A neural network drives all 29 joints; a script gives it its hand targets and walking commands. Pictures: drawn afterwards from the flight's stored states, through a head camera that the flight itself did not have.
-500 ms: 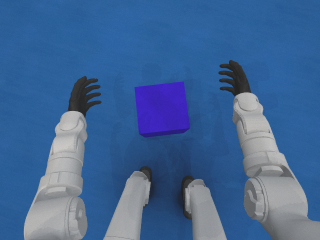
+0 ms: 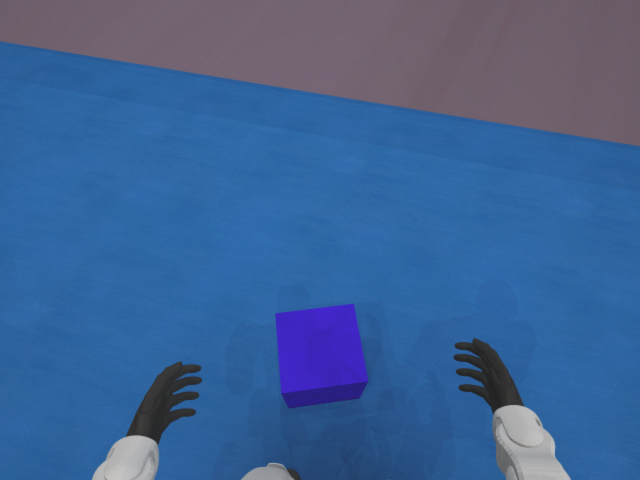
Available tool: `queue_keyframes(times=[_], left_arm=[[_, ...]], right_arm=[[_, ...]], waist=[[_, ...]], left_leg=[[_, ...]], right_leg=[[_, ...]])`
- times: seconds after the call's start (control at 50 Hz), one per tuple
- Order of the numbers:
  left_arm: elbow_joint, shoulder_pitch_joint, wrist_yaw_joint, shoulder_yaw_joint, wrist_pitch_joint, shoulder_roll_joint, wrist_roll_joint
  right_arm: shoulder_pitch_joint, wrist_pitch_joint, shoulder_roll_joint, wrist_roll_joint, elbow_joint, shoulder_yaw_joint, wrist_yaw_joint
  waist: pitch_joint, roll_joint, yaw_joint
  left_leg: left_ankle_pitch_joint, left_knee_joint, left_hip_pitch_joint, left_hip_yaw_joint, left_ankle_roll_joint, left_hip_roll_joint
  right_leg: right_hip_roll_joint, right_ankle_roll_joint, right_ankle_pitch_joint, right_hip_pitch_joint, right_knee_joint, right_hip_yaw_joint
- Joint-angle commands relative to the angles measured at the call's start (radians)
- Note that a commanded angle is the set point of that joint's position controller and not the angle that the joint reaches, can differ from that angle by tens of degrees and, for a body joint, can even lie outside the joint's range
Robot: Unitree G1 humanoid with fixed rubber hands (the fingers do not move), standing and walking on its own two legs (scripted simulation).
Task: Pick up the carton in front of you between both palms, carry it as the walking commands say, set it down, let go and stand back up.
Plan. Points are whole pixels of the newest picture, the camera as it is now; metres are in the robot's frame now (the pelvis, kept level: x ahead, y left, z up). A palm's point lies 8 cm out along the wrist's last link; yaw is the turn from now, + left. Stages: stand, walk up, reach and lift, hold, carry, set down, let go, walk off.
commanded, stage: let go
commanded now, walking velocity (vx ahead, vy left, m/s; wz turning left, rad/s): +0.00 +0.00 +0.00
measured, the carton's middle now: (319, 358) +0.41 +0.03 -0.64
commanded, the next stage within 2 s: stand in 0.58 s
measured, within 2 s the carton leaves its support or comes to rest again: neither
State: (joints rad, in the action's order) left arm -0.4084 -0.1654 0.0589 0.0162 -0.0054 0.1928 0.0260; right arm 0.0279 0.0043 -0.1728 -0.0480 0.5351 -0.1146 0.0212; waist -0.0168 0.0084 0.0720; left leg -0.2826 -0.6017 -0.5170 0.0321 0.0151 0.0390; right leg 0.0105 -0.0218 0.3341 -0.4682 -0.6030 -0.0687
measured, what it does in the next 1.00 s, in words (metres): stands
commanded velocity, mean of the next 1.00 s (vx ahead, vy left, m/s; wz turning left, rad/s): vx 0.00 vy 0.00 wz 0.00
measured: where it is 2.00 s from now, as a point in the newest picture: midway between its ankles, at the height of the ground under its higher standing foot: outside the picture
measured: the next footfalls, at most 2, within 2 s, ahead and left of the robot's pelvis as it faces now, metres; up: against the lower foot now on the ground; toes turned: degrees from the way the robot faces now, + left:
none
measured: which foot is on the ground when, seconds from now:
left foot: down 0.00-1.00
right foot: down 0.00-1.00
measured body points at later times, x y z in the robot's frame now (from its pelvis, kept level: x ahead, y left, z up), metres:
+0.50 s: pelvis +0.02 -0.04 +0.01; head +0.03 -0.03 +0.46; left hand +0.20 +0.20 -0.06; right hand +0.20 -0.27 -0.06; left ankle +0.00 +0.11 -0.73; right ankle -0.03 -0.13 -0.73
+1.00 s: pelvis +0.01 +0.00 +0.01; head +0.01 +0.03 +0.46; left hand +0.14 +0.29 -0.10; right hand +0.13 -0.30 -0.07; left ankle +0.00 +0.11 -0.73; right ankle -0.03 -0.13 -0.73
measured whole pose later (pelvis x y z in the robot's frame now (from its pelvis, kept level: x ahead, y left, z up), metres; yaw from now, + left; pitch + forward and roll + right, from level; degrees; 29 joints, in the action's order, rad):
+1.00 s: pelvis +0.01 +0.00 +0.01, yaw -1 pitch +0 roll -1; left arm -0.70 -0.23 -0.01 0.06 -0.01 0.35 -0.05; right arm 0.22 -0.01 -0.33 -0.05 0.73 -0.05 -0.01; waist -0.01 -0.05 0.00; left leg -0.29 -0.53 -0.24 0.03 0.02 0.02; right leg 0.02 -0.02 0.31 -0.17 -0.48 -0.07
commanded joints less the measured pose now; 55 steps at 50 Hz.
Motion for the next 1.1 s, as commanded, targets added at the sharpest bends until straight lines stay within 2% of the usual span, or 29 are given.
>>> queue_keyframes(times=[0.0, 0.02, 0.04, 0.08, 0.1, 0.12, 0.14, 0.16, 0.18, 0.24, 0.26, 0.28, 0.3, 0.34, 0.36, 0.38, 0.44, 0.46, 0.5, 0.52, 0.54, 0.56, 0.58, 0.64, 0.66, 0.74, 0.92, 1.04, 1.08], left_arm=[[0.077, -0.040, -0.011, 0.036, 0.008, 0.095, 0.003], [0.049, -0.055, -0.008, 0.000, 0.002, 0.087, 0.024], [0.094, -0.064, -0.001, 0.033, 0.004, 0.100, 0.020], [0.061, -0.062, 0.009, 0.018, -0.028, 0.113, -0.003], [0.075, -0.034, 0.000, 0.060, -0.035, 0.086, 0.010], [0.031, -0.103, 0.009, 0.050, -0.040, 0.126, -0.012], [0.070, -0.026, 0.015, 0.050, -0.035, 0.149, -0.025], [0.049, -0.028, 0.012, 0.080, -0.040, 0.158, -0.025], [0.026, -0.092, 0.006, 0.043, -0.053, 0.118, -0.001], [0.046, -0.015, 0.017, 0.030, -0.056, 0.140, 0.015], [0.055, -0.067, 0.005, 0.072, -0.062, 0.150, -0.001], [0.054, -0.005, 0.007, 0.046, -0.070, 0.131, -0.023], [0.046, -0.042, 0.000, 0.071, -0.076, 0.147, -0.020], [0.032, -0.046, 0.002, 0.085, -0.085, 0.195, -0.030], [0.060, -0.037, 0.004, 0.083, -0.088, 0.178, -0.040], [0.052, -0.057, 0.007, 0.047, -0.090, 0.153, -0.021], [0.163, 0.049, -0.037, 0.098, -0.138, 0.199, -0.060], [0.152, 0.035, -0.032, 0.079, -0.134, 0.168, -0.049], [0.110, -0.039, -0.030, 0.073, -0.134, 0.146, -0.040], [0.102, -0.012, -0.031, 0.072, -0.151, 0.164, -0.050], [0.090, -0.117, -0.034, 0.066, -0.151, 0.140, -0.032], [0.103, -0.101, -0.038, 0.006, -0.149, 0.079, -0.016], [-0.049, -0.040, -0.093, 0.088, -0.088, 0.257, -0.065], [-0.052, 0.062, -0.088, 0.095, -0.052, 0.272, -0.083], [-0.077, 0.032, -0.085, 0.082, -0.036, 0.262, -0.087], [-0.137, -0.008, -0.077, 0.088, -0.006, 0.257, -0.075], [-0.217, 0.004, -0.065, 0.076, 0.020, 0.279, -0.075], [-0.281, -0.004, -0.078, 0.054, 0.016, 0.297, -0.062], [-0.286, -0.021, -0.085, 0.060, 0.018, 0.288, -0.077]], right_arm=[[0.107, -0.021, -0.127, -0.011, -0.122, -0.017, 0.015], [0.164, -0.024, -0.108, 0.018, -0.129, 0.017, 0.008], [0.138, -0.019, -0.125, 0.012, -0.127, 0.017, 0.010], [0.226, 0.015, -0.095, 0.027, -0.128, 0.038, 0.014], [0.148, 0.028, -0.105, 0.011, -0.121, 0.043, 0.026], [0.182, 0.031, -0.125, 0.012, -0.205, 0.030, 0.024], [0.197, 0.026, -0.107, 0.044, -0.177, 0.036, 0.022], [0.189, 0.032, -0.116, 0.027, -0.179, 0.017, 0.027], [0.141, 0.042, -0.135, 0.044, -0.204, 0.067, 0.033], [0.136, 0.057, -0.149, 0.029, -0.204, -0.003, 0.026], [0.142, 0.058, -0.107, 0.057, -0.249, 0.115, 0.035], [0.124, 0.060, -0.126, 0.059, -0.222, 0.051, 0.029], [0.183, 0.082, -0.082, 0.077, -0.214, 0.112, 0.033], [0.203, 0.095, -0.118, 0.086, -0.176, 0.061, 0.041], [0.152, 0.094, -0.114, 0.090, -0.214, 0.093, 0.041], [0.132, 0.097, -0.106, 0.087, -0.232, 0.095, 0.039], [0.212, 0.043, -0.102, 0.083, -0.150, 0.084, -0.013], [0.179, 0.044, -0.141, 0.051, -0.159, 0.041, -0.025], [0.196, 0.032, -0.098, 0.053, -0.178, 0.068, -0.037], [0.255, 0.048, -0.082, 0.030, -0.082, 0.047, -0.033], [0.202, 0.031, -0.159, 0.019, -0.169, 0.019, -0.034], [0.197, 0.048, -0.108, 0.035, -0.179, 0.080, -0.025], [0.185, 0.041, -0.213, -0.014, -0.001, 0.043, -0.050], [0.160, 0.015, -0.264, -0.016, -0.004, 0.021, -0.040], [0.144, 0.015, -0.222, -0.014, 0.003, 0.032, -0.038], [0.142, -0.009, -0.272, -0.007, 0.063, 0.026, -0.037], [0.110, -0.034, -0.310, -0.005, 0.122, 0.037, -0.038], [0.187, -0.025, -0.351, 0.013, 0.179, 0.028, -0.044], [0.137, -0.017, -0.349, 0.009, 0.192, 0.035, -0.051]], waist=[[-0.152, -0.031, -0.047], [-0.127, -0.059, -0.090], [-0.115, -0.013, -0.033], [-0.096, -0.034, -0.092], [-0.098, -0.039, -0.011], [-0.098, -0.142, -0.074], [-0.082, -0.053, -0.088], [-0.056, -0.078, -0.082], [-0.007, -0.062, -0.033], [-0.037, -0.090, -0.089], [-0.065, -0.067, 0.009], [-0.001, -0.025, -0.068], [-0.048, 0.021, -0.019], [0.002, -0.015, -0.062], [0.004, -0.019, -0.012], [0.000, -0.034, -0.029], [-0.115, -0.031, -0.039], [-0.098, -0.063, -0.087], [-0.076, -0.126, -0.053], [-0.045, -0.144, -0.099], [-0.077, -0.114, -0.048], [0.035, -0.104, -0.067], [0.056, -0.166, -0.020], [0.069, -0.074, -0.080], [0.083, -0.110, -0.074], [0.018, 0.088, -0.073], [0.024, 0.024, -0.074], [-0.042, 0.036, -0.107], [-0.089, 0.048, -0.071]], left_leg=[[0.421, 0.159, 0.395, -0.009, -0.058, -0.004], [0.487, 0.146, 0.424, 0.000, -0.052, -0.014], [0.461, 0.159, 0.390, -0.020, -0.062, 0.013], [0.364, 0.168, 0.381, -0.041, -0.058, 0.015], [0.322, 0.195, 0.337, -0.026, -0.049, 0.021], [0.326, 0.170, 0.406, -0.016, -0.033, 0.013], [0.365, 0.183, 0.365, -0.039, -0.039, 0.030], [0.348, 0.184, 0.385, -0.040, -0.040, 0.028], [0.328, 0.188, 0.354, -0.041, -0.045, 0.025], [0.327, 0.184, 0.391, -0.044, -0.033, 0.040], [0.372, 0.168, 0.388, -0.024, -0.029, 0.034], [0.343, 0.175, 0.412, -0.036, -0.031, 0.034], [0.316, 0.169, 0.386, -0.033, -0.030, 0.036], [0.305, 0.176, 0.422, -0.047, -0.026, 0.037], [0.315, 0.166, 0.413, -0.027, -0.021, 0.030], [0.279, 0.168, 0.433, -0.023, -0.014, 0.026], [0.330, 0.133, 0.397, -0.028, -0.016, 0.058], [0.340, 0.129, 0.408, -0.040, -0.019, 0.056], [0.309, 0.137, 0.285, -0.032, -0.022, 0.050], [0.236, 0.140, 0.335, -0.023, -0.013, 0.038], [0.330, 0.158, 0.369, -0.019, -0.031, 0.044], [0.248, 0.186, 0.387, -0.031, -0.026, 0.049], [0.271, 0.123, 0.302, 0.021, -0.038, -0.052], [0.016, 0.156, 0.305, 0.031, -0.024, -0.058], [0.008, 0.182, 0.287, 0.048, -0.019, -0.057], [-0.107, 0.215, 0.226, 0.090, -0.005, -0.098], [0.001, 0.199, 0.251, 0.115, 0.012, -0.119], [0.345, 0.172, 0.373, 0.083, 0.006, -0.121], [0.429, 0.155, 0.406, 0.088, -0.002, -0.133]], right_leg=[[0.048, 0.009, -0.306, 0.192, 0.180, 0.063], [0.053, 0.014, -0.404, 0.198, 0.191, 0.057], [0.046, -0.001, -0.394, 0.266, 0.189, 0.062], [0.038, -0.011, -0.424, 0.316, 0.196, 0.042], [0.017, 0.007, -0.356, 0.366, 0.217, 0.032], [0.025, -0.017, -0.420, 0.374, 0.196, 0.042], [0.011, -0.018, -0.524, 0.347, 0.219, 0.038], [0.009, -0.018, -0.494, 0.359, 0.227, 0.033], [0.010, -0.008, -0.419, 0.353, 0.228, 0.022], [0.008, -0.025, -0.554, 0.352, 0.215, 0.032], [0.004, -0.016, -0.491, 0.402, 0.211, 0.018], [-0.007, -0.016, -0.525, 0.320, 0.223, 0.011], [0.000, -0.018, -0.475, 0.358, 0.201, 0.009], [0.015, -0.037, -0.484, 0.323, 0.209, 0.028], [-0.005, -0.028, -0.453, 0.325, 0.223, 0.010], [0.006, -0.027, -0.401, 0.333, 0.206, 0.016], [-0.030, -0.017, -0.703, 0.388, 0.155, -0.020], [-0.015, -0.021, -0.746, 0.373, 0.139, -0.008], [-0.030, -0.034, -0.804, 0.478, 0.129, -0.035], [-0.020, -0.031, -0.691, 0.408, 0.142, -0.014], [-0.014, -0.013, -0.678, 0.423, 0.154, 0.016], [0.011, -0.014, -0.521, 0.341, 0.185, 0.028], [-0.047, -0.018, -0.354, 0.267, 0.186, -0.002], [-0.048, 0.010, 0.061, 0.160, 0.287, -0.039], [-0.026, -0.004, 0.047, 0.182, 0.256, -0.035], [-0.041, 0.032, -0.002, 0.277, 0.196, -0.049], [-0.053, 0.024, -0.111, 0.279, 0.189, -0.051], [-0.070, 0.035, -0.292, 0.315, 0.156, -0.044], [-0.063, 0.022, -0.314, 0.338, 0.160, -0.025]])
